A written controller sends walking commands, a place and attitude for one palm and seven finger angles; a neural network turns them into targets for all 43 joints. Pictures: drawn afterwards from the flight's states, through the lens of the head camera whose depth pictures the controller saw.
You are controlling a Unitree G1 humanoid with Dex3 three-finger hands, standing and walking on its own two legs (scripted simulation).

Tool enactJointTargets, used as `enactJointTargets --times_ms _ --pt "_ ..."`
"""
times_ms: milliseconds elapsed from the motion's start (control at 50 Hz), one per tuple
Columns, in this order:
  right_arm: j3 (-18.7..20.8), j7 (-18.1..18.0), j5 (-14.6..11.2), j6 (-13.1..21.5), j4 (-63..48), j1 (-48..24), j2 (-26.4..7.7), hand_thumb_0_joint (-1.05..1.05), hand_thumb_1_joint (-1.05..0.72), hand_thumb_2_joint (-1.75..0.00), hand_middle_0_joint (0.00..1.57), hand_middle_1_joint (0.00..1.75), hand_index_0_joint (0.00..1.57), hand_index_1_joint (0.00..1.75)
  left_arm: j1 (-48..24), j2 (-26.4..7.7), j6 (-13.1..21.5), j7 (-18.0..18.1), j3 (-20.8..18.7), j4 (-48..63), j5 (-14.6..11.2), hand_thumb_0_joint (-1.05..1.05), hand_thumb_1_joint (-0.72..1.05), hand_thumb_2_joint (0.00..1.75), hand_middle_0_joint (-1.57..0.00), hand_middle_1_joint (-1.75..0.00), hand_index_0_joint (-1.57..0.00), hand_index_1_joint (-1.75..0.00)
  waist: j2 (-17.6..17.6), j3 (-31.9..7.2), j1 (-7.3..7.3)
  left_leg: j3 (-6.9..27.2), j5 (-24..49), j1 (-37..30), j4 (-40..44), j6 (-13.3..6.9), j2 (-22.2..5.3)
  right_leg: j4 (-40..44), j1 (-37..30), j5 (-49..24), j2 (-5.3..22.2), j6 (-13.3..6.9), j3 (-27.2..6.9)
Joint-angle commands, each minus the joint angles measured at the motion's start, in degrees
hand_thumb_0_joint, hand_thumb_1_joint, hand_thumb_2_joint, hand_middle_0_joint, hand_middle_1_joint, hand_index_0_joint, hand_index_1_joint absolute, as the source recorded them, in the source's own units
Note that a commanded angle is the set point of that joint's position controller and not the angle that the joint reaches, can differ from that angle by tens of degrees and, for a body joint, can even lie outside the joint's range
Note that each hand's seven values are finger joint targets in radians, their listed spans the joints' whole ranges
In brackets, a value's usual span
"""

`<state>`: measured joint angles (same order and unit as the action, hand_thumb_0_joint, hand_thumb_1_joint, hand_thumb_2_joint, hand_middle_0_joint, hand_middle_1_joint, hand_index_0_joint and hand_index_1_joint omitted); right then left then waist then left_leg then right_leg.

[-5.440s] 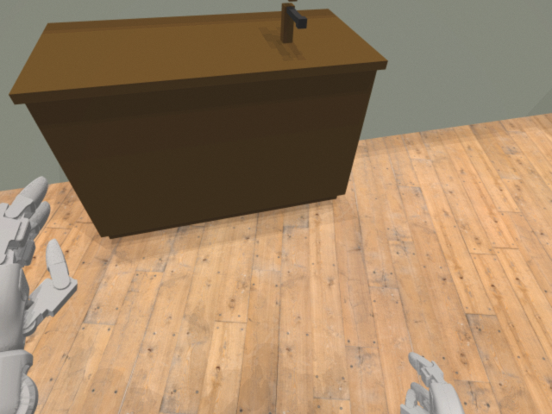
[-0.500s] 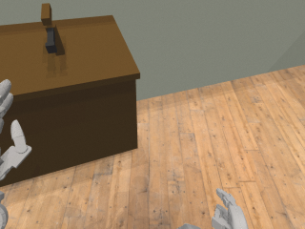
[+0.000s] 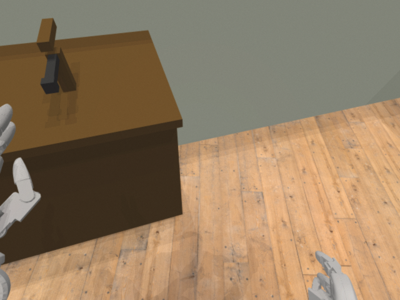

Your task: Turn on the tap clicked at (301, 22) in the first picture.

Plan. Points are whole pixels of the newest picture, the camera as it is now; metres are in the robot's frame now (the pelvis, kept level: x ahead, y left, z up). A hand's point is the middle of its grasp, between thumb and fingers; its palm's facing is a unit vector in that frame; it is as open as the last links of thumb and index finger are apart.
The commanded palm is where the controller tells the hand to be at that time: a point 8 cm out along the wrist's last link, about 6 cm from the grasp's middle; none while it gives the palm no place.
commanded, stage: take the last steps up to it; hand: left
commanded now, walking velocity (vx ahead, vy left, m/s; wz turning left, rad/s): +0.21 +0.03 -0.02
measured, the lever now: (50, 85) +0.52 +0.40 +0.12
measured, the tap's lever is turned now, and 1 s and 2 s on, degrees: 0 0 0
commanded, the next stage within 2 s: come to a stop and stand still in 0.38 s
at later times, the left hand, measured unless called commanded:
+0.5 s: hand (90, 143) +0.31 +0.21 +0.18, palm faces +0.41 -0.80 -0.44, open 7.4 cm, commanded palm +0.25 +0.25 +0.19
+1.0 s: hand (104, 142) +0.32 +0.19 +0.17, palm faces +0.37 -0.84 -0.40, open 7.4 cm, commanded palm +0.27 +0.24 +0.19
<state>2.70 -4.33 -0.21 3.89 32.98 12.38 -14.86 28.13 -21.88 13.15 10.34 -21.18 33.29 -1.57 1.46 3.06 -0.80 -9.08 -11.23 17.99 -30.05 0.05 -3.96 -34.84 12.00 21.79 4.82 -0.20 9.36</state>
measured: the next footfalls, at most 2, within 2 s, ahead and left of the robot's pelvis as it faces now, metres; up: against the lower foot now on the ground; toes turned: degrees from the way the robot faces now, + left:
right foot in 0.30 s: +0.13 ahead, -0.13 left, +0.00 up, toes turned -4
left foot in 0.60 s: +0.15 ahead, +0.07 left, +0.00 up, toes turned -1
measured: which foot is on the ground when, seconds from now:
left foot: down 0.00-0.30, up 0.32-0.58, down 0.60-1.00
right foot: down 0.00-0.00, up 0.02-0.28, down 0.30-1.00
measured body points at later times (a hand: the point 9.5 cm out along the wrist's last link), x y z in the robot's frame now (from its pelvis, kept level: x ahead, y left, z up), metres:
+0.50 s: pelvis +0.09 -0.03 +0.01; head +0.13 -0.04 +0.46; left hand +0.28 +0.25 +0.20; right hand +0.25 -0.27 -0.10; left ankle +0.09 +0.10 -0.69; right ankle +0.08 -0.12 -0.73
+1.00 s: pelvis +0.11 -0.04 +0.00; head +0.13 -0.05 +0.45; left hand +0.30 +0.23 +0.19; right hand +0.28 -0.25 -0.09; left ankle +0.11 +0.09 -0.73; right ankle +0.09 -0.13 -0.73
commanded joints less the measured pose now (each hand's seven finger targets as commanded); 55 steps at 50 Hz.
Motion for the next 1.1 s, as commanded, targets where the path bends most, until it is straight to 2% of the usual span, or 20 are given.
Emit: enactJointTargets --times_ms 0,40,120,240,260,280,300,340,400,500,540,560,620,700,780,840,900,980,1060,1080 --pt "0.40 -0.24 0.01 2.71 -7.85 -4.22 -3.31 0.00 -0.90 -0.90 0.20 0.30 0.20 0.30 -6.90 -8.77 3.97 0.42 -5.69 5.58 -0.02 0.00 0.90 0.90 -0.20 -0.30 -0.20 -0.30 -19.44 -9.30 1.67 31.46 8.02 -17.84 14.06 -12.55 -20.62 -27.38 20.13 14.75 -2.58 0.49 -5.36" --pt "0.34 0.04 -0.27 3.11 -6.90 -5.27 -2.54 0.00 -0.90 -0.90 0.20 0.30 0.20 0.30 -8.97 -10.41 4.24 -0.22 -6.25 8.08 0.17 0.00 0.90 0.90 -0.20 -0.30 -0.20 -0.30 -14.58 -6.31 1.15 28.89 6.51 -15.27 12.82 -14.53 -20.18 -30.57 24.69 10.48 0.45 0.80 -9.18" --pt "0.30 1.13 -0.26 4.18 -6.52 -4.32 -2.92 0.00 -0.90 -0.90 0.20 0.30 0.20 0.30 -2.31 -7.74 3.45 -0.58 -5.45 11.90 -0.30 0.00 0.90 0.90 -0.20 -0.30 -0.20 -0.30 -15.41 -8.41 0.62 12.74 13.00 -9.65 11.33 -10.15 -13.53 -16.42 15.08 2.59 -0.39 1.59 -3.81" --pt "-0.60 0.19 -0.47 3.85 -6.29 -4.88 -2.28 0.00 -0.90 -0.90 0.20 0.30 0.20 0.30 -4.75 -7.55 1.85 -0.16 -5.64 5.47 -0.13 0.00 0.90 0.90 -0.20 -0.30 -0.20 -0.30 -9.48 -7.91 0.58 4.13 -5.48 0.32 1.41 -4.03 -8.95 6.47 -3.55 -5.55 -2.75 1.27 -0.25" --pt "-0.65 0.10 -0.44 3.58 -6.18 -4.56 -1.55 0.00 -0.90 -0.90 0.20 0.30 0.20 0.30 -6.49 -8.95 1.93 0.03 -6.19 5.09 0.30 0.00 0.90 0.90 -0.20 -0.30 -0.20 -0.30 -1.37 -7.69 0.89 2.08 -10.83 4.39 -7.25 -2.32 -5.28 11.01 -5.51 -7.38 2.74 -1.32 -9.28" --pt "-1.32 0.12 -0.30 3.45 -6.36 -4.31 -0.15 0.00 -0.90 -0.90 0.20 0.30 0.20 0.30 -7.11 -10.99 1.77 0.36 -7.30 4.22 0.40 0.00 0.90 0.90 -0.20 -0.30 -0.20 -0.30 10.77 -7.59 1.16 -0.81 -17.77 12.60 -17.96 0.18 1.37 15.84 -8.60 -11.69 12.94 -6.29 -26.12" --pt "-0.58 0.57 -0.32 3.84 -6.27 -5.65 -1.37 0.00 -0.90 -0.90 0.20 0.30 0.20 0.30 -8.60 -11.30 1.52 0.17 -7.71 3.93 -0.51 0.00 0.90 0.90 -0.20 -0.30 -0.20 -0.30 17.02 -8.07 -0.60 3.75 -21.71 16.28 -29.88 0.77 2.15 19.56 -8.53 -11.05 19.14 -10.24 -35.67" --pt "-1.47 0.89 -0.28 3.58 -5.05 -7.33 -1.08 0.00 -0.90 -0.90 0.20 0.30 0.20 0.30 -9.39 -10.98 2.05 -0.11 -7.86 4.69 -0.42 0.00 0.90 0.90 -0.20 -0.30 -0.20 -0.30 9.27 -5.98 0.24 9.79 -17.09 19.23 -37.14 1.35 -0.12 17.46 -7.73 -20.26 18.99 -12.02 -31.92" --pt "-1.94 0.73 0.20 2.39 -4.66 -7.19 -0.62 0.00 -0.90 -0.90 0.20 0.30 0.20 0.30 -4.31 -9.13 3.51 0.04 -7.07 5.02 0.42 0.00 0.90 0.90 -0.20 -0.30 -0.20 -0.30 6.61 -8.88 0.63 5.76 -12.81 12.79 -24.35 1.57 -0.30 12.35 -9.74 -41.18 13.76 -8.39 -13.98" --pt "-1.18 0.59 0.80 2.03 -7.28 -6.19 -0.75 0.00 -0.90 -0.90 0.20 0.30 0.20 0.30 -0.48 -8.67 3.60 0.77 -7.26 8.77 0.17 0.00 0.90 0.90 -0.20 -0.30 -0.20 -0.30 5.19 -11.48 -0.34 0.70 -2.57 1.76 -2.47 1.17 3.08 8.91 -10.87 -41.21 9.96 -6.05 -9.47" --pt "-0.32 0.23 0.35 1.71 -7.80 -4.92 -1.63 0.00 -0.90 -0.90 0.20 0.30 0.20 0.30 -0.98 -8.68 3.06 0.75 -6.66 9.83 -0.14 0.00 0.90 0.90 -0.20 -0.30 -0.20 -0.30 1.28 -11.48 0.77 2.49 8.47 -6.80 6.04 0.99 1.36 4.77 -7.13 -36.74 8.19 -2.90 -8.71" --pt "0.08 0.04 0.11 1.69 -8.23 -4.65 -2.62 0.00 -0.90 -0.90 0.20 0.30 0.20 0.30 -1.68 -8.88 3.20 0.66 -6.40 10.76 -0.27 0.00 0.90 0.90 -0.20 -0.30 -0.20 -0.30 -3.18 -12.12 0.41 6.36 20.93 -10.47 6.48 -0.53 -3.44 2.15 -4.50 -30.34 4.96 -0.58 -7.50" --pt "-0.07 0.29 0.51 2.01 -8.62 -3.86 -3.02 0.00 -0.90 -0.90 0.20 0.30 0.20 0.30 -1.57 -9.33 3.32 -0.23 -6.64 8.94 -0.26 0.00 0.90 0.90 -0.20 -0.30 -0.20 -0.30 -16.73 -11.31 0.42 18.55 46.15 -15.03 7.38 -6.06 -13.84 -3.92 6.13 3.07 -2.35 1.41 -5.88" --pt "0.05 1.64 0.38 4.13 -7.84 -2.52 -3.58 0.00 -0.90 -0.90 0.20 0.30 0.20 0.30 -2.67 -8.12 2.78 -0.38 -4.59 11.27 0.07 0.00 0.90 0.90 -0.20 -0.30 -0.20 -0.30 -15.63 -12.63 0.89 12.44 46.50 -19.08 4.43 -4.57 -12.29 1.62 5.51 -0.18 -3.60 0.70 -5.81" --pt "-1.12 1.37 0.20 4.22 -8.60 -4.19 -3.38 0.00 -0.90 -0.90 0.20 0.30 0.20 0.30 -0.84 -8.47 1.34 -0.61 -5.62 9.10 -0.60 0.00 0.90 0.90 -0.20 -0.30 -0.20 -0.30 -11.18 -10.61 0.52 9.60 24.70 -7.00 4.68 -2.21 -10.26 8.94 -4.55 -13.47 -2.53 0.90 -6.49" --pt "-1.39 0.81 -0.14 3.45 -8.92 -4.21 -2.09 0.00 -0.90 -0.90 0.20 0.30 0.20 0.30 -1.00 -7.75 -0.07 -0.90 -4.87 6.56 -1.81 0.00 0.90 0.90 -0.20 -0.30 -0.20 -0.30 1.22 -10.80 1.16 5.13 5.60 -3.83 -2.77 1.66 -2.07 12.52 -2.62 -32.81 4.29 -2.02 -16.40" --pt "-2.22 0.45 0.06 3.06 -7.41 -4.38 -0.97 0.00 -0.90 -0.90 0.20 0.30 0.20 0.30 -3.61 -8.61 -0.44 -0.47 -4.95 4.96 -1.82 0.00 0.90 0.90 -0.20 -0.30 -0.20 -0.30 5.25 -9.76 1.30 7.65 -8.48 -0.49 -7.94 1.58 1.82 14.79 -2.14 -35.32 9.05 -5.09 -19.54" --pt "-2.65 -0.53 0.24 2.67 -6.61 -5.33 -1.55 0.00 -0.90 -0.90 0.20 0.30 0.20 0.30 -5.36 -8.90 -0.30 -0.53 -5.00 3.85 -1.46 0.00 0.90 0.90 -0.20 -0.30 -0.20 -0.30 3.50 -8.84 1.08 9.45 2.64 -3.72 1.54 0.51 0.94 12.85 -2.91 -25.93 5.05 -2.81 -14.83" --pt "-2.52 -0.96 0.44 2.42 -7.78 -6.71 -2.57 0.00 -0.90 -0.90 0.20 0.30 0.20 0.30 -5.88 -8.38 0.60 -0.83 -3.68 7.45 -0.93 0.00 0.90 0.90 -0.20 -0.30 -0.20 -0.30 -9.58 -9.06 0.17 14.97 16.16 -4.23 8.62 -1.74 -5.83 8.71 -4.29 -17.77 -1.96 0.55 -9.47" --pt "1.54 -0.20 2.71 6.19 -4.96 4.21 -5.08 0.00 -0.90 -0.90 0.20 0.30 0.20 0.30 -60.92 -53.36 5.24 -1.71 -38.61 15.08 6.76 0.00 0.90 0.90 -0.20 -0.30 -0.20 -0.30 6.51 -1.60 -3.59 8.17 9.08 6.71 -6.54 -2.77 -2.55 19.24 0.01 -27.89 2.39 4.17 -17.69"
